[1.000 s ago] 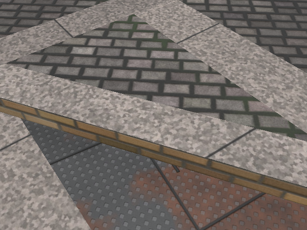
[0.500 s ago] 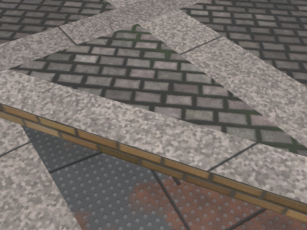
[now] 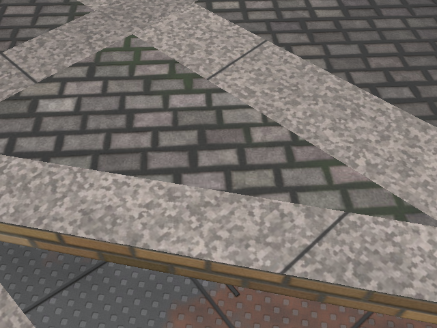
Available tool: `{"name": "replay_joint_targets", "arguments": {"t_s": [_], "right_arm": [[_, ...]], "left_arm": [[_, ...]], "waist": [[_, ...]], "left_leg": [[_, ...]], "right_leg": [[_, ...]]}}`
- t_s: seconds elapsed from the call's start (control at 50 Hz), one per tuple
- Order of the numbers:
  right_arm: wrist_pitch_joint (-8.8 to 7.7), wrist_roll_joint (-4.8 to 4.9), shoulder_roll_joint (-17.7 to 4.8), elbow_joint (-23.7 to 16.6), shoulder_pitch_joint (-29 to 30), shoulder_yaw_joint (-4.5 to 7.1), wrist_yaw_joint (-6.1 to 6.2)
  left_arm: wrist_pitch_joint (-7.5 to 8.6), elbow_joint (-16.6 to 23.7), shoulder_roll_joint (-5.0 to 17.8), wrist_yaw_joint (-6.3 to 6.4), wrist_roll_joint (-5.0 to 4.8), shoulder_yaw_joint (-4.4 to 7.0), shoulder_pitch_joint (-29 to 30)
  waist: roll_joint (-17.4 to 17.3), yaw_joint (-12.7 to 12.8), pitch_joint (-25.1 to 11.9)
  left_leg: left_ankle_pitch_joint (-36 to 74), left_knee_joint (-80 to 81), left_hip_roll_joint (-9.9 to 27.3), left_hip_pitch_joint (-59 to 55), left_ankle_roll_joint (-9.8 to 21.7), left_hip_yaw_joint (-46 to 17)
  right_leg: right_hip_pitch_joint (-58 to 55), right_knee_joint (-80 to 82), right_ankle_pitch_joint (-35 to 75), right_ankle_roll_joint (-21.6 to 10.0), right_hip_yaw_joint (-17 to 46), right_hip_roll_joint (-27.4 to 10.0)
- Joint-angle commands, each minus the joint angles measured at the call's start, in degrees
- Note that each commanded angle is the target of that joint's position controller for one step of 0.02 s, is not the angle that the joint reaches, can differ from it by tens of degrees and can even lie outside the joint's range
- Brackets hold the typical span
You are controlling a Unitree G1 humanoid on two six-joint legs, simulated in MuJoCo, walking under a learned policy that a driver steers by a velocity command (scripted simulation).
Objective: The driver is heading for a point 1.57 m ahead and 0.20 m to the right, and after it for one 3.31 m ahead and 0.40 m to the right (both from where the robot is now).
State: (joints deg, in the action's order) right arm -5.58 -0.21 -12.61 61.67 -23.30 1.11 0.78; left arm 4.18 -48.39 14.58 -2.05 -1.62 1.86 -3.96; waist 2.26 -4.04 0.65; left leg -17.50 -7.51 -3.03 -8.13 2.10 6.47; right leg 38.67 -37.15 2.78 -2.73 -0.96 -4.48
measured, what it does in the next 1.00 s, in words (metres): walks ahead, turning right: right foot, then left foot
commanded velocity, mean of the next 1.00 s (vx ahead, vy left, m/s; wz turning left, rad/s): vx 0.49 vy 0.00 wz -0.28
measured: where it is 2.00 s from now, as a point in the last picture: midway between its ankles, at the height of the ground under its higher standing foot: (250, 206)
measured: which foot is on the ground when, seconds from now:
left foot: down 0.00-0.10, up 0.12-0.56, down 0.58-1.00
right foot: up 0.00-0.10, down 0.12-0.58, up 0.60-1.00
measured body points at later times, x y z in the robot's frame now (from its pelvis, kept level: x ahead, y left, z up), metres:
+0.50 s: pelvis +0.29 -0.04 +0.01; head +0.32 -0.05 +0.46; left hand +0.42 +0.23 -0.11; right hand +0.44 -0.32 -0.09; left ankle +0.48 +0.07 -0.70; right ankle +0.22 -0.11 -0.73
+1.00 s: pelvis +0.56 -0.08 +0.02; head +0.61 -0.08 +0.47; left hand +0.82 -0.03 -0.07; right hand +0.38 -0.22 -0.11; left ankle +0.48 +0.04 -0.73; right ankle +0.69 -0.24 -0.53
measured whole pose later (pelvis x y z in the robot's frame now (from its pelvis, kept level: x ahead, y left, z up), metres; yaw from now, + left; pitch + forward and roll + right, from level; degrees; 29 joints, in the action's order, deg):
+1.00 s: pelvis +0.56 -0.08 +0.02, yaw -17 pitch +5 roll -3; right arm -1.6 0.7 -5.8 60.7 -32.7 -2.8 1.4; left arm 3.9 -33.5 3.4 -0.8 -0.2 -6.9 -2.4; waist -1.2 -3.0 0.7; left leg -13.6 -10.3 2.3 0.7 2.3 -0.1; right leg 65.3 -83.2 -15.2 -1.6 -8.4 -4.2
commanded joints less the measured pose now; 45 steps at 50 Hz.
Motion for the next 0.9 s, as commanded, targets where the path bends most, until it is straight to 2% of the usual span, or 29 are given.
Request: {"name": "replay_joint_targets", "arguments": {"t_s": [0.02, 0.06, 0.1, 0.12, 0.14, 0.16, 0.18, 0.2, 0.22, 0.24, 0.28, 0.34, 0.38, 0.42, 0.46, 0.52, 0.54, 0.56, 0.58, 0.6, 0.62, 0.64, 0.66, 0.68, 0.7, 0.72, 0.78, 0.84, 0.9], "right_arm": [[0.13, 0.43, -10.06, -1.94, -1.08, 2.01, 0.49], [0.88, 0.00, -11.85, -3.27, 0.82, 2.54, 0.94], [2.25, -0.60, -12.93, -5.20, 2.45, 2.78, 1.45], [1.99, -1.19, -12.18, -6.94, 1.75, 2.17, 1.56], [-0.02, -1.92, -2.04, -9.16, -4.82, -0.88, -0.15], [-2.98, 0.49, -7.87, -9.83, 1.89, 0.35, -1.15], [-4.52, 2.56, -11.20, -12.62, 7.84, 1.27, -1.52], [-5.09, 2.21, -11.16, -13.36, 10.06, 1.17, -1.06], [-4.76, 1.09, -11.12, -13.20, 10.53, 1.65, -0.42], [-3.82, 0.56, -11.32, -13.58, 9.17, 2.05, -0.06], [-2.18, -0.49, -9.47, -14.77, 8.10, 2.08, 0.10], [-1.13, -1.73, -7.97, -18.08, 14.23, 1.70, 0.50], [-1.15, -1.46, -5.75, -19.61, 18.94, 0.84, 0.39], [-0.84, -0.50, -4.13, -19.67, 19.78, 0.16, 0.35], [-0.21, 0.23, -5.93, -19.60, 19.87, 0.34, 0.04], [-1.15, -0.17, -8.69, -22.03, 24.14, 0.91, -0.84], [-1.57, -0.53, -9.71, -21.68, 22.27, 1.39, -0.97], [-1.66, -1.07, -9.59, -20.09, 15.84, 2.02, -1.10], [-2.03, -1.57, -11.19, -17.72, 7.65, 2.99, -1.21], [-1.85, -2.02, -15.78, -15.54, -3.43, 4.14, -0.99], [-1.06, -1.35, -18.51, -13.26, -5.57, 4.96, -1.46], [-0.46, 0.36, -13.52, -13.46, -3.37, 4.38, -1.58], [0.48, 0.76, -9.30, -14.13, 0.03, 3.34, -1.41], [1.22, 0.18, -7.16, -14.22, 2.58, 2.32, -1.50], [1.56, -0.54, -5.38, -13.87, 3.20, 1.49, -1.79], [1.96, -1.87, -3.75, -12.13, 1.83, 0.67, -2.02], [3.23, -1.49, -2.57, -7.40, -4.68, -0.36, -1.67], [3.84, -1.28, -1.77, -5.13, -7.28, -1.43, -1.21], [4.26, -0.45, -1.66, -5.52, -5.41, -2.45, -0.07]], "left_arm": [[1.22, 6.77, 2.55, -1.36, -0.03, 0.10, 8.91], [1.28, 7.15, 4.84, -1.90, 0.15, 1.13, 6.09], [0.97, 3.54, 9.48, -1.78, 0.01, 3.87, -8.83], [0.39, 1.99, 13.52, -0.82, 0.20, 5.50, -17.73], [0.37, 2.11, 17.96, -0.60, 0.56, 6.21, -18.81], [0.44, 1.89, 13.07, 0.00, 0.94, 5.00, -20.07], [0.95, 2.26, 11.22, 0.39, 1.14, 4.49, -16.47], [1.49, 3.69, 9.89, 0.30, 1.08, 4.01, -11.46], [1.70, 4.96, 8.64, 0.11, 1.29, 3.59, -7.59], [1.81, 5.79, 8.12, 0.21, 1.85, 3.27, -5.66], [1.62, 6.02, 8.20, 0.58, 1.20, 3.20, -5.16], [1.33, 6.07, 10.54, 1.88, 0.79, 3.91, -7.41], [0.85, 6.00, 10.20, 2.48, 0.53, 3.80, -8.79], [0.25, 4.62, 9.48, 2.52, 0.95, 3.51, -12.95], [-0.28, 4.00, 7.60, 2.52, 0.95, 2.82, -14.19], [-0.72, 3.95, 8.70, 2.99, 0.78, 2.80, -14.34], [-0.92, 4.10, 9.48, 3.16, 0.99, 2.93, -13.53], [-1.45, 4.48, 9.05, 3.16, 1.25, 2.63, -12.43], [-1.42, 4.97, 7.65, 3.03, 0.72, 2.18, -11.47], [-0.91, 6.52, 4.07, 3.03, 1.63, 0.98, -10.22], [0.28, 4.27, 0.14, 2.48, 0.77, 0.05, -23.90], [0.30, 2.26, 5.45, 2.07, -0.16, 0.99, -23.11], [0.38, 3.81, 6.88, 1.66, -0.54, 1.44, -15.57], [0.31, 5.00, 4.96, 1.58, -0.26, 1.06, -11.57], [0.09, 5.66, 3.72, 1.40, 0.30, 0.89, -10.11], [-0.20, 5.82, 1.25, 1.00, 0.38, 0.21, -9.53], [-0.88, 7.42, -5.66, 1.05, -0.69, -2.53, -10.29], [-0.90, 12.33, -8.02, 1.78, -0.58, -4.89, -4.94], [0.65, 19.50, -8.60, 1.02, 1.42, -7.12, 5.07]], "waist": [[-5.33, 0.92, 6.66], [-7.43, 3.89, 2.34], [-8.47, 11.37, -6.89], [-3.46, 14.41, -12.61], [12.65, 7.68, -20.29], [7.17, 11.60, -22.04], [5.55, 11.04, -12.40], [-2.03, 8.39, -7.93], [-5.54, 5.75, -4.67], [-4.77, 3.49, -3.80], [-2.78, 1.56, -2.23], [-1.26, 2.56, -0.31], [-0.14, 4.47, -0.61], [2.62, 6.64, -3.82], [3.97, 7.02, -3.83], [3.46, 7.06, -1.31], [4.11, 5.70, -2.06], [5.58, 1.86, -5.48], [3.84, -1.91, -9.80], [-5.79, -4.90, -15.58], [-18.77, 1.86, -18.50], [-9.08, 0.56, -12.63], [-6.07, -0.41, -3.69], [-3.80, 0.68, 0.43], [-4.36, 1.75, 3.01], [-5.54, 2.44, 4.50], [-9.27, 3.19, 3.74], [-6.61, 3.87, 5.44], [-4.27, 4.31, 5.63]], "left_leg": [[32.31, -0.38, 17.14, 3.26, 5.58, -0.86], [54.52, -9.26, 17.80, -0.34, 4.28, 0.77], [64.97, -30.50, 15.93, 2.83, 2.32, 2.89], [48.78, -47.60, 13.74, 17.39, 0.60, 2.82], [-8.21, -69.53, 0.47, 43.89, -2.88, -2.05], [-12.93, -76.19, 0.62, 50.75, -1.05, -13.32], [-7.51, -74.49, 3.96, 55.27, 0.62, -13.42], [-2.78, -69.84, 6.78, 52.43, 1.00, -13.02], [-1.21, -65.45, 8.27, 48.37, 0.32, -12.54], [-1.02, -63.33, 9.43, 43.83, -0.38, -12.91], [-1.07, -57.75, 10.04, 41.00, -2.34, -11.78], [7.94, -44.86, 8.14, 39.52, -5.45, -8.74], [17.90, -33.11, 5.62, 35.22, -5.65, -6.92], [23.83, -30.56, 3.48, 31.56, -6.20, -5.72], [18.78, -31.28, 4.27, 34.20, -5.01, -7.13], [11.80, -24.50, 4.82, 38.66, -1.88, -8.21], [10.96, -22.12, 3.85, 35.22, -0.84, -7.48], [13.67, -19.04, 1.68, 27.17, 0.61, -4.61], [19.79, -16.10, 4.12, 16.15, 2.60, -7.35], [31.46, -14.99, 15.75, 0.52, 6.12, -22.34], [30.34, -12.82, 28.40, -11.92, 16.84, -45.19], [3.46, -10.01, 27.68, -8.21, 17.41, -47.90], [-8.71, -7.81, 24.33, -1.42, 14.96, -39.58], [-12.39, -5.70, 21.15, 4.34, 13.19, -34.94], [-12.01, -4.59, 18.90, 9.31, 12.49, -32.06], [-9.29, -4.06, 17.76, 13.49, 12.53, -29.59], [2.78, -5.17, 17.73, 16.90, 13.15, -23.81], [1.44, -6.39, 18.06, 17.67, 10.66, -20.98], [1.92, -4.18, 11.13, 29.52, 7.41, -13.33]], "right_leg": [[-0.63, 3.90, -1.23, -2.36, -1.57, 1.56], [-6.49, 3.08, -6.55, -4.57, -4.49, 4.93], [-24.90, 4.99, -7.66, -7.50, -5.81, 9.35], [-42.94, 5.65, -9.98, -10.52, 6.44, 2.21], [-63.53, 11.68, -22.68, -22.74, 41.25, -13.87], [-64.54, 20.36, -27.25, -21.78, 49.60, -14.18], [-57.52, 21.86, -22.95, -18.38, 40.57, -12.38], [-47.63, 22.70, -15.12, -16.63, 33.47, -10.16], [-38.74, 23.65, -7.04, -15.59, 28.33, -8.20], [-32.88, 24.98, -2.04, -15.23, 24.93, -6.74], [-26.27, 26.31, 3.07, -15.34, 20.66, -5.08], [-19.39, 26.88, 5.48, -14.37, 14.69, -1.49], [-17.41, 24.83, 5.36, -11.38, 10.02, 1.93], [-20.09, 22.64, 3.64, -9.74, 10.66, 0.59], [-25.62, 21.11, -0.72, -9.60, 15.40, -2.96], [-34.85, 17.86, -1.52, -8.63, 20.43, -6.64], [-36.00, 15.24, 4.15, -7.86, 20.37, -6.51], [-36.88, 8.48, 20.32, -7.33, 18.50, -4.21], [-33.53, -2.51, 25.37, -5.27, 15.23, 0.06], [-20.73, -22.46, 4.49, -2.15, 10.99, 5.91], [-2.96, -38.82, -36.19, 0.62, 11.67, 13.66], [7.02, -47.50, -34.80, 0.95, 13.51, 9.64], [12.96, -50.83, -30.23, 0.66, 10.84, 6.96], [15.30, -52.80, -26.75, 0.86, 7.02, 4.39], [16.70, -54.56, -24.84, 1.17, 5.31, 2.93], [18.05, -62.34, -25.01, 1.70, 3.80, 2.42], [31.35, -86.45, -27.90, 2.42, 1.80, 2.47], [44.87, -94.36, -26.49, 1.82, 5.22, 2.33], [37.84, -70.04, -15.14, 3.13, -2.69, 0.10]]}}
Velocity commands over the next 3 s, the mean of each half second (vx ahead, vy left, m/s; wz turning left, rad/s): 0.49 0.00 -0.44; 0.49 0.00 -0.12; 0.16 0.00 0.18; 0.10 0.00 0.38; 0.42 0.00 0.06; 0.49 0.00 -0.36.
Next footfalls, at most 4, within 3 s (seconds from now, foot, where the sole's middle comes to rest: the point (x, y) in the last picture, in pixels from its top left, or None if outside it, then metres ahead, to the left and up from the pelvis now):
0.12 right None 0.26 -0.11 -0.77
0.58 left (200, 317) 0.52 0.03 -0.77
1.04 right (286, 226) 0.73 -0.24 -0.63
1.58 left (213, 199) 0.85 -0.02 -0.63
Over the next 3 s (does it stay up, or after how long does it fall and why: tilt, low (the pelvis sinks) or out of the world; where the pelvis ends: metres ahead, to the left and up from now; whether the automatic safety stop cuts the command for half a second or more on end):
stays up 1.27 -0.10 0.14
